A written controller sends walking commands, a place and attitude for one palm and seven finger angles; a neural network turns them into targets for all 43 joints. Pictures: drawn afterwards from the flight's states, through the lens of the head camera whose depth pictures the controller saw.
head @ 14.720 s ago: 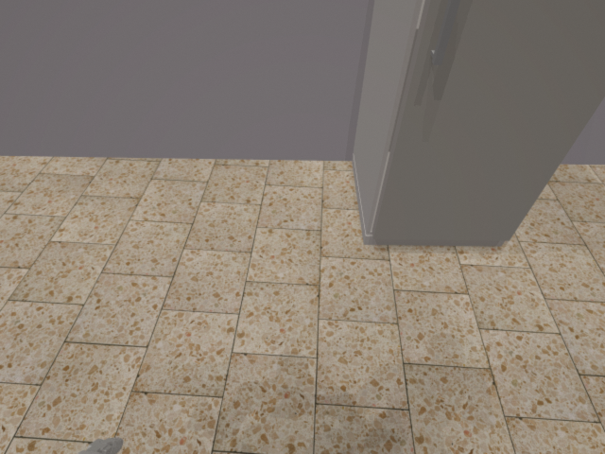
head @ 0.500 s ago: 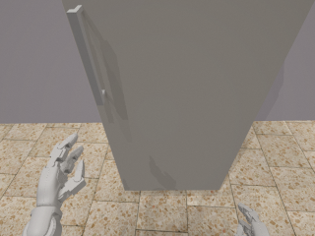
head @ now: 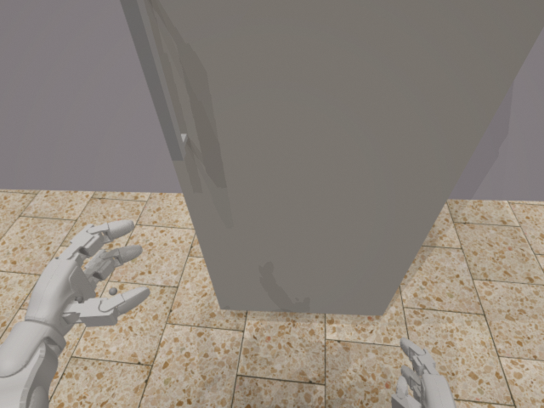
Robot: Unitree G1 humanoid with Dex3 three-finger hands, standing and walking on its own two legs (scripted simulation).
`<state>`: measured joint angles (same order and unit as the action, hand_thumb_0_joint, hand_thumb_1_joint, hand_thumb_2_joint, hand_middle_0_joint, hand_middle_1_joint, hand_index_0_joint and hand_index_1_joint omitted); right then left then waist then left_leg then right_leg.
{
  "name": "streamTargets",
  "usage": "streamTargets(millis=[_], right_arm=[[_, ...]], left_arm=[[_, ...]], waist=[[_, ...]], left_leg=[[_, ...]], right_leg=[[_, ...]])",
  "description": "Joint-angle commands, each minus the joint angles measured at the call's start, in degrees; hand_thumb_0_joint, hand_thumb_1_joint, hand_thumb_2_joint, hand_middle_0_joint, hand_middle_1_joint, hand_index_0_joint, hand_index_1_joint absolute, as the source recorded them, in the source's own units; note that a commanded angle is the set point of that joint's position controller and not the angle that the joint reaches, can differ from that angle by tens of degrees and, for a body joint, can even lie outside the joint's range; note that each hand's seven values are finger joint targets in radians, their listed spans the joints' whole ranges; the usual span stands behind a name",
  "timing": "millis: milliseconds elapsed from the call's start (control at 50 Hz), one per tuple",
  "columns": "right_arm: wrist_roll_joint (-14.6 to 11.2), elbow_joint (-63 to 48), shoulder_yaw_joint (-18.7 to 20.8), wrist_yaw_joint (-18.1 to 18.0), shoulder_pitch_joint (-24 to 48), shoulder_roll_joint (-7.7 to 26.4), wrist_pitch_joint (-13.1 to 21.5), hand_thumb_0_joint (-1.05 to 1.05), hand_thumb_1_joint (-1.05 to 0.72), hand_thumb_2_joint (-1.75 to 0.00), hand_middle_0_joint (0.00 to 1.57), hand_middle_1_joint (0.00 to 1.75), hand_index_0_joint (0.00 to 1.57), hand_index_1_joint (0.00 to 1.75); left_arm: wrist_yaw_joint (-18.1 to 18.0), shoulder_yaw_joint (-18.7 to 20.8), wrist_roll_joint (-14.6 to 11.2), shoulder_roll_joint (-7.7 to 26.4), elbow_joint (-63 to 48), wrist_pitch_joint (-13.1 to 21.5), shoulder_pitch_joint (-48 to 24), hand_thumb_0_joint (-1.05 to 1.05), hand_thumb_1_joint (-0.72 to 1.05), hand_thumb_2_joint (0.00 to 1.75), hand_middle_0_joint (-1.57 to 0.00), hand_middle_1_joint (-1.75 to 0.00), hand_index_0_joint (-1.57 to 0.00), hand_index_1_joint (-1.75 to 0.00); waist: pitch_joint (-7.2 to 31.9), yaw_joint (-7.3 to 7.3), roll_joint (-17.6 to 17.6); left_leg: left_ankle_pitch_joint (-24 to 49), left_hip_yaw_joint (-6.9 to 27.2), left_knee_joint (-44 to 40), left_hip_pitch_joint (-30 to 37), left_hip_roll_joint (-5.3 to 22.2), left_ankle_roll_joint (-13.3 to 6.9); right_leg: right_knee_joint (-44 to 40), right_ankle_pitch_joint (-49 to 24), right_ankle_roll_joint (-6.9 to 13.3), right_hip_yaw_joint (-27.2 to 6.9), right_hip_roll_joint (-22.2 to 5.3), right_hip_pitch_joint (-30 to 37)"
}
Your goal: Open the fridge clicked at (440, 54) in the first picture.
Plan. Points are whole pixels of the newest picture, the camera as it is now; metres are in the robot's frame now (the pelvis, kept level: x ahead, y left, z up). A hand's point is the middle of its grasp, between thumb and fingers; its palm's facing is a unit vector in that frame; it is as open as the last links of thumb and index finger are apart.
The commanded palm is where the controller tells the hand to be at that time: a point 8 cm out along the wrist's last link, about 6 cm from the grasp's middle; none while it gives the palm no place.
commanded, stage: raise the hand to about handle height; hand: left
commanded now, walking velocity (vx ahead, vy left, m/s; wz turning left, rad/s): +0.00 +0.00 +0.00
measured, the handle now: (162, 82) +0.52 +0.20 +0.23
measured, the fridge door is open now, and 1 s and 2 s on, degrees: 0 0 0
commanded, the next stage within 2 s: move the hooked fingers beside the handle in 1.34 s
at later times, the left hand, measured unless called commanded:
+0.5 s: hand (4, 221) +0.27 +0.31 +0.20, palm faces +0.08 -0.99 -0.09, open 13.5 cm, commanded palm +0.23 +0.35 +0.20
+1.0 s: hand out of the picture +0.28 +0.32 +0.25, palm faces +0.04 -0.99 -0.12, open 14.0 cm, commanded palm +0.24 +0.36 +0.26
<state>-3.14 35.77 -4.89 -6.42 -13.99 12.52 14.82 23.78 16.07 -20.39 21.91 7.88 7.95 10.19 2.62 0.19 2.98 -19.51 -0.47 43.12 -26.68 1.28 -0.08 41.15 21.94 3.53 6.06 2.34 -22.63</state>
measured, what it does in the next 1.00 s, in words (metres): stands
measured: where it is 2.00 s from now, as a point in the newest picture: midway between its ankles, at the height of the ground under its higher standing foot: outside the picture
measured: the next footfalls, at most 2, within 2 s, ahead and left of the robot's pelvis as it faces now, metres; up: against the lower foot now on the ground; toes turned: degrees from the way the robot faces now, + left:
none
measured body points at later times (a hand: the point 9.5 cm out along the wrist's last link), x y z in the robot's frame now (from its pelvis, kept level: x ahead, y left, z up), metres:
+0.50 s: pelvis +0.02 +0.05 +0.02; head +0.00 +0.04 +0.47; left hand +0.26 +0.36 +0.21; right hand +0.23 -0.16 -0.02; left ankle +0.03 +0.12 -0.71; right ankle +0.00 -0.07 -0.71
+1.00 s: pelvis +0.01 +0.04 +0.03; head -0.02 +0.02 +0.48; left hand +0.28 +0.37 +0.26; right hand +0.21 -0.18 -0.04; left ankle +0.03 +0.12 -0.71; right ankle +0.00 -0.07 -0.71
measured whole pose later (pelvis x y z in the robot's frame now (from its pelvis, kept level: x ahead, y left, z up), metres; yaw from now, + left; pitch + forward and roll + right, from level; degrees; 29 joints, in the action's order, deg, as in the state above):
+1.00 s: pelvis +0.01 +0.04 +0.03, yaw +1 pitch -3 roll -1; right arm -5.8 35.8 -6.8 -5.2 -10.5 16.1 10.5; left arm 27.8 27.1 -18.8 31.9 5.6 -20.2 -13.5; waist 1.5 -3.7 3.7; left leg -11.8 -1.3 25.5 -10.8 -2.4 -3.2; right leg 24.3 14.3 0.8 5.0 -0.4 -6.9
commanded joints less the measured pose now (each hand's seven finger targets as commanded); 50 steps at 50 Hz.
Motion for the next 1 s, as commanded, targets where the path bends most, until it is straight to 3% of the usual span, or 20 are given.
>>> streamTargets(millis=[0,20,60,120,160,200,260,280,340,440,460,520,600,660,740,800,840,900,960,980], right_arm=[[0.35,-10.87,4.43,0.91,6.05,7.48,5.31,0.00,-0.90,-0.90,0.20,0.30,0.20,0.30],[0.36,-10.56,4.57,1.43,5.54,7.62,5.91,0.00,-0.90,-0.90,0.20,0.30,0.20,0.30],[0.52,-10.37,4.91,2.22,4.82,8.26,6.83,0.00,-0.90,-0.90,0.20,0.30,0.20,0.30],[-0.16,-8.92,5.50,1.89,3.59,9.69,7.45,0.00,-0.90,-0.90,0.20,0.30,0.20,0.30],[-0.48,-8.67,5.57,1.03,4.00,10.50,7.39,0.00,-0.90,-0.90,0.20,0.30,0.20,0.30],[-0.67,-8.85,5.42,0.20,4.57,10.24,7.35,0.00,-0.90,-0.90,0.20,0.30,0.20,0.30],[-0.24,-9.03,4.54,-0.34,5.86,9.42,7.39,0.00,-0.90,-0.90,0.20,0.30,0.20,0.30],[-0.22,-8.88,4.18,-0.34,6.01,9.01,7.40,0.00,-0.90,-0.90,0.20,0.30,0.20,0.30],[-0.23,-8.18,3.64,-0.24,6.28,8.76,7.22,0.00,-0.90,-0.90,0.20,0.30,0.20,0.30],[-1.21,-7.95,2.76,-0.27,7.54,9.26,4.57,0.00,-0.90,-0.90,0.20,0.30,0.20,0.30],[-1.34,-8.15,2.60,-0.21,7.91,9.28,3.86,0.00,-0.90,-0.90,0.20,0.30,0.20,0.30],[-1.62,-9.61,2.15,-0.05,9.66,9.18,2.22,0.00,-0.90,-0.90,0.20,0.30,0.20,0.30],[-1.20,-10.74,1.32,0.38,11.51,8.11,1.23,0.00,-0.90,-0.90,0.20,0.30,0.20,0.30],[-0.99,-10.00,0.75,0.48,11.99,7.83,0.75,0.00,-0.90,-0.90,0.20,0.30,0.20,0.30],[-1.90,-8.18,0.89,0.04,12.23,8.98,-0.13,0.00,-0.90,-0.90,0.20,0.30,0.20,0.30],[-2.52,-8.80,0.84,0.04,13.06,9.45,-0.72,0.00,-0.90,-0.90,0.20,0.30,0.20,0.30],[-2.57,-9.37,1.04,0.16,13.04,9.57,-0.72,0.00,-0.90,-0.90,0.20,0.30,0.20,0.30],[-2.59,-10.38,1.13,0.89,13.31,9.61,-0.88,0.00,-0.90,-0.90,0.20,0.30,0.20,0.30],[-2.41,-10.78,1.12,1.41,14.23,9.25,-0.82,0.00,-0.90,-0.90,0.20,0.30,0.20,0.30],[-2.35,-10.88,1.33,1.40,14.37,9.48,-0.64,0.00,-0.90,-0.90,0.20,0.30,0.20,0.30]], left_arm=[[-4.63,17.20,-5.49,11.77,-18.14,3.53,0.68,0.00,-0.01,0.51,-0.27,-0.88,-0.27,-0.88],[-4.77,14.97,-4.90,9.67,-20.27,4.77,1.06,0.00,-0.03,0.50,-0.27,-0.90,-0.27,-0.90],[-3.95,10.15,-3.25,6.49,-21.35,5.29,0.97,0.00,-0.08,0.48,-0.27,-0.93,-0.27,-0.93],[-1.98,7.12,-1.71,6.10,-18.90,2.39,-1.46,0.00,-0.15,0.45,-0.27,-0.98,-0.27,-0.98],[-0.95,8.21,-1.46,8.98,-18.75,-0.35,-4.99,0.00,-0.20,0.43,-0.28,-1.00,-0.28,-1.00],[-1.23,10.68,-1.54,12.07,-22.47,-2.07,-10.32,0.00,-0.24,0.41,-0.28,-1.03,-0.28,-1.03],[-3.26,13.83,-1.24,15.73,-29.19,-2.39,-15.73,0.00,-0.31,0.38,-0.29,-1.08,-0.29,-1.08],[-3.88,13.50,-1.23,14.85,-30.10,-2.15,-16.89,0.00,-0.34,0.37,-0.29,-1.10,-0.29,-1.10],[-4.65,13.14,-1.25,13.67,-27.42,-2.94,-17.85,0.00,-0.41,0.34,-0.29,-1.14,-0.29,-1.14],[-1.48,10.43,-0.31,13.25,-18.19,-12.34,-22.92,0.00,-0.50,0.30,-0.30,-1.20,-0.30,-1.20],[-0.81,10.30,-0.08,13.48,-17.08,-14.44,-23.19,0.00,-0.50,0.30,-0.30,-1.20,-0.30,-1.20],[-0.05,11.56,0.45,16.66,-19.83,-18.72,-29.03,0.00,-0.50,0.30,-0.30,-1.20,-0.30,-1.20],[-0.22,16.13,-0.10,21.82,-26.10,-18.04,-34.92,0.00,-0.50,0.30,-0.30,-1.20,-0.30,-1.20],[-0.33,17.74,-0.39,23.56,-24.50,-17.58,-37.11,0.00,-0.50,0.30,-0.30,-1.20,-0.30,-1.20],[0.94,15.60,0.23,22.46,-13.63,-21.90,-40.71,0.00,-0.50,0.30,-0.30,-1.20,-0.30,-1.20],[2.16,13.89,1.47,24.03,-11.61,-25.83,-45.17,0.00,-0.50,0.30,-0.30,-1.20,-0.30,-1.20],[2.96,13.50,1.59,23.75,-9.87,-27.05,-44.06,0.00,-0.50,0.30,-0.30,-1.20,-0.30,-1.20],[4.22,14.73,0.38,23.86,-11.86,-25.79,-39.72,0.00,-0.50,0.30,-0.30,-1.20,-0.30,-1.20],[4.02,17.82,-0.78,26.26,-15.80,-23.15,-38.83,0.00,-0.50,0.30,-0.30,-1.20,-0.30,-1.20],[3.54,19.17,-1.05,27.25,-17.83,-22.35,-39.95,0.00,-0.50,0.30,-0.30,-1.20,-0.30,-1.20]], waist=[[14.45,-5.63,-4.94],[14.06,-5.15,-2.61],[12.22,-4.41,-2.43],[7.27,-2.42,-1.52],[4.55,-2.63,-2.11],[7.73,-2.79,-1.38],[10.74,-3.81,3.09],[11.08,-3.52,5.14],[8.87,-3.59,4.84],[2.72,-3.46,4.83],[2.36,-3.91,3.19],[6.06,-3.82,1.86],[12.11,-4.46,3.21],[10.77,-4.77,4.26],[3.97,-3.32,4.23],[4.41,-3.47,4.90],[6.31,-3.43,2.60],[8.98,-4.06,-0.91],[9.52,-4.78,-0.48],[10.72,-4.72,1.39]], left_leg=[[13.97,2.81,-5.82,4.14,-0.96,-1.24],[16.07,2.20,-6.49,6.33,-1.07,-1.40],[19.36,1.61,-7.15,9.33,-0.88,-1.88],[17.40,1.27,-8.91,10.81,-0.68,-2.30],[15.84,1.81,-10.27,11.39,-0.49,-2.49],[15.32,2.68,-12.11,14.06,-0.58,-2.42],[17.05,3.64,-13.86,18.85,-0.31,-1.79],[18.37,4.13,-14.71,20.16,-0.28,-1.21],[19.43,5.23,-16.45,21.64,0.17,-0.10],[16.05,6.29,-19.63,20.39,0.35,0.67],[16.85,6.07,-19.91,20.47,0.19,0.51],[16.60,6.78,-20.52,22.18,-0.02,0.54],[20.45,6.80,-20.37,26.98,-0.39,0.83],[19.49,6.76,-21.13,27.41,-0.43,0.82],[11.04,7.27,-23.39,23.75,-0.43,0.36],[8.93,7.03,-23.62,23.11,-0.91,-0.26],[9.64,7.02,-22.98,23.56,-1.12,-0.69],[12.52,6.38,-21.56,23.98,-1.31,-1.19],[13.50,5.49,-20.69,24.08,-1.29,-1.49],[14.39,5.27,-20.67,24.48,-1.49,-1.56]], right_leg=[[-9.75,-23.75,-6.36,-10.86,-6.16,12.96],[-8.82,-27.71,-6.14,-9.24,-5.29,11.97],[-7.66,-32.40,-6.07,-7.26,-3.92,9.76],[-9.36,-25.83,-4.99,-4.86,-2.54,4.76],[-10.85,-20.87,-4.33,-4.62,-2.09,4.15],[-11.65,-17.85,-3.35,-3.48,-1.85,5.76],[-12.33,-16.78,-2.36,-2.66,-1.32,7.89],[-12.33,-17.24,-2.09,-2.09,-1.33,8.52],[-13.17,-17.29,-1.93,-1.27,-1.04,8.45],[-15.83,-15.19,-1.74,-1.50,-1.14,7.72],[-16.65,-15.98,-1.48,-1.70,-1.07,8.80],[-17.09,-15.72,-1.55,-1.62,-1.24,9.83],[-17.94,-17.51,-1.13,-1.71,-0.85,12.45],[-19.42,-16.71,-0.98,-1.83,-0.57,12.40],[-20.30,-12.22,-1.10,-1.74,-1.26,9.27],[-20.72,-11.08,-1.09,-2.34,-1.87,9.52],[-20.49,-11.45,-1.09,-2.41,-1.92,9.95],[-20.28,-13.09,-1.09,-2.71,-1.82,11.35],[-20.70,-13.51,-1.07,-3.39,-1.86,12.29],[-20.46,-14.39,-1.05,-3.40,-1.90,12.77]])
